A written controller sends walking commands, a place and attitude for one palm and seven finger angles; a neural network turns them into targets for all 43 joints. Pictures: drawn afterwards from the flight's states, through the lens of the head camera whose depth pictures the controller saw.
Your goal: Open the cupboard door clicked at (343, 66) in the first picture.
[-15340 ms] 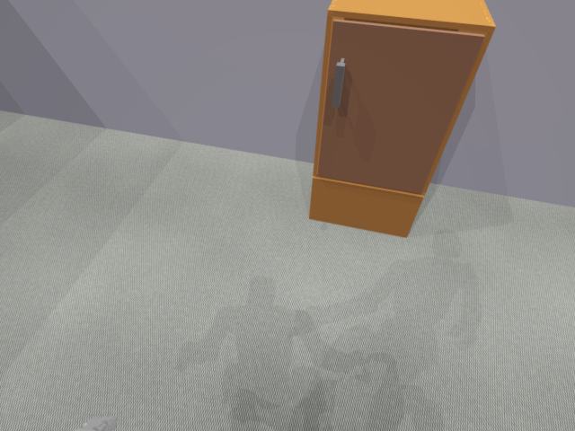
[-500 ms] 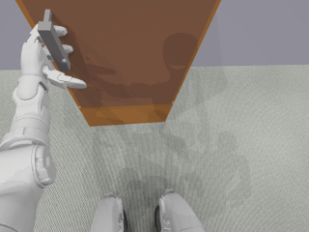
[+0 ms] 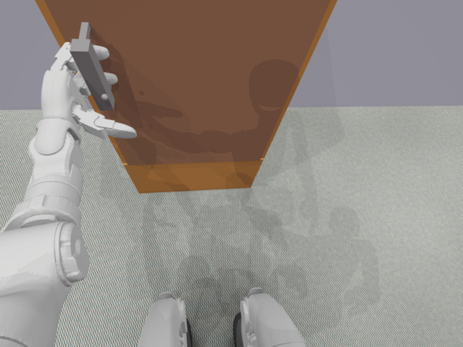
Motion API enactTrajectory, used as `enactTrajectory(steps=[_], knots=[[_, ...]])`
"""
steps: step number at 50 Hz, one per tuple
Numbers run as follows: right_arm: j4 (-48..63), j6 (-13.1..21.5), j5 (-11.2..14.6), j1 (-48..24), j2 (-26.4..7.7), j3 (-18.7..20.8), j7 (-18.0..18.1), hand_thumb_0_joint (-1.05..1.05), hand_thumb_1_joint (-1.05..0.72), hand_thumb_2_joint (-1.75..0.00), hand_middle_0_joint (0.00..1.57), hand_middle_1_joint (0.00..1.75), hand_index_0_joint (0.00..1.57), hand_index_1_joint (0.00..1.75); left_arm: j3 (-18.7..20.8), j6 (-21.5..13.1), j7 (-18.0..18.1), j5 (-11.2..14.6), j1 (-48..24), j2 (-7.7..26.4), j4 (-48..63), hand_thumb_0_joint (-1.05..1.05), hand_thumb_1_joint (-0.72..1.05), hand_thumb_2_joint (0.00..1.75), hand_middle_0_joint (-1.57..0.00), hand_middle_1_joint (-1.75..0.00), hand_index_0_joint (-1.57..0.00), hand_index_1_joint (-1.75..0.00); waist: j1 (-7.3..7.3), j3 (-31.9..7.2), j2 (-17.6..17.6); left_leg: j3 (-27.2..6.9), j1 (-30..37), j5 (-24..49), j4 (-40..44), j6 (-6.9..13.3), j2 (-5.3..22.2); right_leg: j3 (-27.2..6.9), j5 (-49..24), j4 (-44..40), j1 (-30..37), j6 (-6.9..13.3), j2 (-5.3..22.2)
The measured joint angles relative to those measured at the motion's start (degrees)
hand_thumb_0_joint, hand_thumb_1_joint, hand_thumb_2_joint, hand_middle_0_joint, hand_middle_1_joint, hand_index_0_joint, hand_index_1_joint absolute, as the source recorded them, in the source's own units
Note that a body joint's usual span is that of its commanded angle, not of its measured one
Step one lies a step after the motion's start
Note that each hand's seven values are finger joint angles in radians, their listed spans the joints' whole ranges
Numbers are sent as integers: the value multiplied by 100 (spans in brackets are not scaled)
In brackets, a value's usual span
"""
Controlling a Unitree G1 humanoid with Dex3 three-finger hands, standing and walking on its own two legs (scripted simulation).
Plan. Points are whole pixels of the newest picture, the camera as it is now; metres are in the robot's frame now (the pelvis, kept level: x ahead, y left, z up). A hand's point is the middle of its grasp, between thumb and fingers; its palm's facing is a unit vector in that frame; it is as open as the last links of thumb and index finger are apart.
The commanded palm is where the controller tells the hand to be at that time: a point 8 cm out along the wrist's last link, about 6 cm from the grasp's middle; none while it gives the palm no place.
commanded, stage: close the thumb around the handle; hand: left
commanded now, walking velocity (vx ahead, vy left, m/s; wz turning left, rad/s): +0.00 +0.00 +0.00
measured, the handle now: (96, 69) +0.58 +0.19 +0.05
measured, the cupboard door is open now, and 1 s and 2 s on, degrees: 0 1 43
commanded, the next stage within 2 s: pull the door open along its arc in 0.70 s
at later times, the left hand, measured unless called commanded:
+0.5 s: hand (104, 95) +0.52 +0.18 +0.05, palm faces +0.01 -1.00 -0.01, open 7.5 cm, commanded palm +0.50 +0.21 +0.05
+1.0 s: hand (109, 100) +0.52 +0.17 +0.05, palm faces +0.02 -1.00 -0.01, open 6.0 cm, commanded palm +0.47 +0.21 +0.05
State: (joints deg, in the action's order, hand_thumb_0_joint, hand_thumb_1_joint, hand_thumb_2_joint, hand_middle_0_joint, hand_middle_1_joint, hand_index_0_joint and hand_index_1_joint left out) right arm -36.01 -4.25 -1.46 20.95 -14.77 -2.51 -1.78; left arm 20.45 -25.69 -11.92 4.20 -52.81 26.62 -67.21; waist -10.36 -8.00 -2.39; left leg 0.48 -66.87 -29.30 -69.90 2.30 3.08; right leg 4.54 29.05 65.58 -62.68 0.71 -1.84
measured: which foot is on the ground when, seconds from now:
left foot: down 0.00-1.00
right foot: down 0.00-1.00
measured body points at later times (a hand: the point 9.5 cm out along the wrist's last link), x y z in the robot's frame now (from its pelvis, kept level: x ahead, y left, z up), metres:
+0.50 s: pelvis +0.00 +0.00 +0.00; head +0.15 +0.03 +0.42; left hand +0.52 +0.23 +0.05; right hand +0.00 -0.26 -0.11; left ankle +0.02 +0.09 -0.63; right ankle +0.01 -0.12 -0.63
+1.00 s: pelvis +0.00 +0.00 +0.00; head +0.15 +0.02 +0.43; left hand +0.51 +0.22 +0.05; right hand +0.01 -0.26 -0.11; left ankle +0.02 +0.09 -0.63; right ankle +0.01 -0.12 -0.63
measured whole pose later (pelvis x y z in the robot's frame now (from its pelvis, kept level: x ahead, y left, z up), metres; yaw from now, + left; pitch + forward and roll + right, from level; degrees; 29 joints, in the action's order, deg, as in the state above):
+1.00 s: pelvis +0.00 +0.00 +0.00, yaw -1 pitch +26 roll -4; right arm -35.2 -4.7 -1.4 21.3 -14.4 -2.4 -2.1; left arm 21.3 -25.5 -9.4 4.5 -49.4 25.1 -63.9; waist -10.3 -7.9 -2.6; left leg 1.4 -66.1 -29.6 -69.4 2.4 3.3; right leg 3.4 29.1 65.4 -62.5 0.6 -2.2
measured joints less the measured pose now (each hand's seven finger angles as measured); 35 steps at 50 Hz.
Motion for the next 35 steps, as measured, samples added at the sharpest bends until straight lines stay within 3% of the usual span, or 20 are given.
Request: enactTrajectory(steps=[9,28,35], knots=[[77,11,-17,-16,-10,-7,-7,0,-91,-90,20,29,21,30,88,-80,155,-112,7,27,-20,-2,-36,35,-31,-122,-31,-122,-45,25,-3,38,-22,-1,-42,17,8,-39,-7,58,-45,-13,-4],[-5,15,-8,60,2,-45,33,0,-91,-90,20,30,21,30,195,49,49,-69,-115,143,-56,0,59,76,-38,-132,-38,-132,-78,45,-15,34,-148,-28,-93,31,18,-43,2,80,-161,-28,-19],[24,9,-20,48,3,-40,33,0,-91,-90,20,30,21,30,166,5,75,-140,-74,41,-43,0,66,81,-37,-134,-37,-134,-75,25,-18,34,-98,-36,-64,30,12,-46,9,48,-109,-31,-17]])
